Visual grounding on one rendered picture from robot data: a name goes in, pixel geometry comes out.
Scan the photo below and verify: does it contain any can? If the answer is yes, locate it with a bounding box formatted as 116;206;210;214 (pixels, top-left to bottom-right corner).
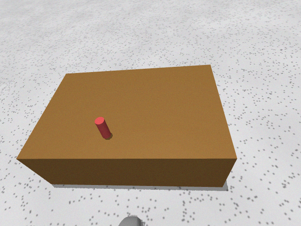
95;117;111;138

